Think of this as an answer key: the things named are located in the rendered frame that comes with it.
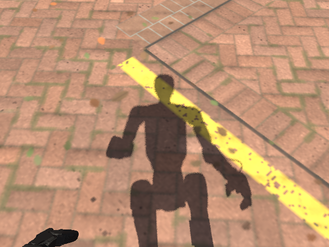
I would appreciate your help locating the left robot hand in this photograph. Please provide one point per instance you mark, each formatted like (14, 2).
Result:
(52, 238)

